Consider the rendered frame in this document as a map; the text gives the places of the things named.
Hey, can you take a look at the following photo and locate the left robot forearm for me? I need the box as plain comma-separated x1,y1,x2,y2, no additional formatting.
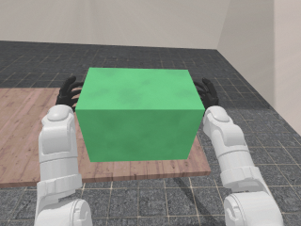
34,105,83,226

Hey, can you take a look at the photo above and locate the right robot hand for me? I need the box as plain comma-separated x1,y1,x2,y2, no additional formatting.
193,77,219,117

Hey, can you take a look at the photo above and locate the robot left upper arm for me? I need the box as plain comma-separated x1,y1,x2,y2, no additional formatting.
35,199,93,226

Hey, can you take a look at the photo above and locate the table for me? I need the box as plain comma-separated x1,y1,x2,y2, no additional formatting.
0,88,211,188

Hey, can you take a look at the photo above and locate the right robot forearm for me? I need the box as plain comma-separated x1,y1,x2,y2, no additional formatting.
203,105,284,226

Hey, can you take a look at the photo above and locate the left robot hand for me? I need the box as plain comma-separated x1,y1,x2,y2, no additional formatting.
55,75,85,113

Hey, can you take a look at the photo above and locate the robot right upper arm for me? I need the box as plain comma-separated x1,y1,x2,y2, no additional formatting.
224,191,283,226

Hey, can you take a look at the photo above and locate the carton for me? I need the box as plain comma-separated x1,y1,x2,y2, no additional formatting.
74,67,205,163

